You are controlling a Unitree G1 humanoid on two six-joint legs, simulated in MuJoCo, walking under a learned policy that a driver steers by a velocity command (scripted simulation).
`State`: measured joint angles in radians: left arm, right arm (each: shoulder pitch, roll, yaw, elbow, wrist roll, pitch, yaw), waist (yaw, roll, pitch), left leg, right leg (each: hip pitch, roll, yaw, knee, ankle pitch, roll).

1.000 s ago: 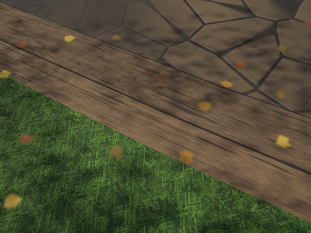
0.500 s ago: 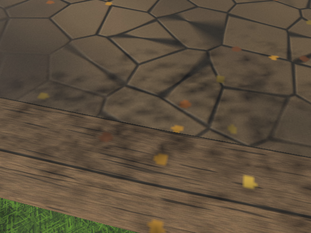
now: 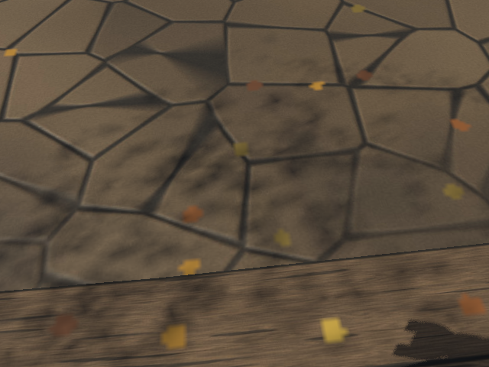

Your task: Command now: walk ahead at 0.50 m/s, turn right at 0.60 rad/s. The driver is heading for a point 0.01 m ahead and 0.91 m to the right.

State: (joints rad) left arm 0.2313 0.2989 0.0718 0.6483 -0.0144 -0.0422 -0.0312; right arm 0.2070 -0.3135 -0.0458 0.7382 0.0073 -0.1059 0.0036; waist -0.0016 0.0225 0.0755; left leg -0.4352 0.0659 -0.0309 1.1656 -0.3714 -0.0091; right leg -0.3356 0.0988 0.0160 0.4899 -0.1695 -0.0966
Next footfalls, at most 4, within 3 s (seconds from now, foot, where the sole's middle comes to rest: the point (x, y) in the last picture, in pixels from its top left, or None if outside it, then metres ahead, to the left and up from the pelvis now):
0.32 left None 0.39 0.13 -0.77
0.84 right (347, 322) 0.55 -0.23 -0.77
1.34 left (315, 206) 0.94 -0.18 -0.77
1.84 right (399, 246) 0.78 -0.41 -0.77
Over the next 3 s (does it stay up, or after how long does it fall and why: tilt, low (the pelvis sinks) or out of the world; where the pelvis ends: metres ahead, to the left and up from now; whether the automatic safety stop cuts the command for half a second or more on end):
stays up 1.03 -0.87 0.01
